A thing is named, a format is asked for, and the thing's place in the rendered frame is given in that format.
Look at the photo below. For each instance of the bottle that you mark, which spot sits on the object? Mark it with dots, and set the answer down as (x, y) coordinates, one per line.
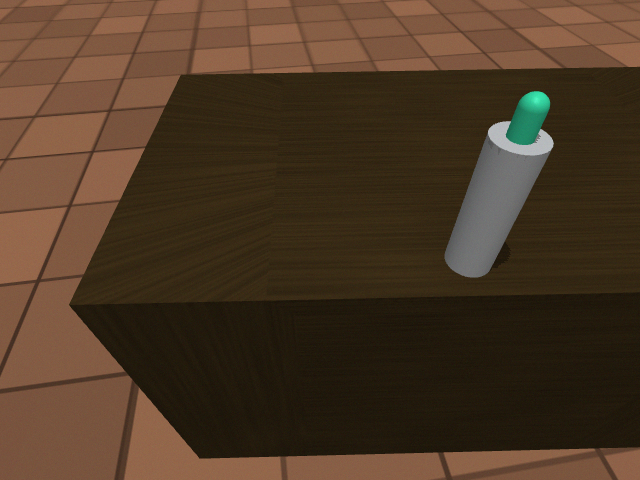
(513, 154)

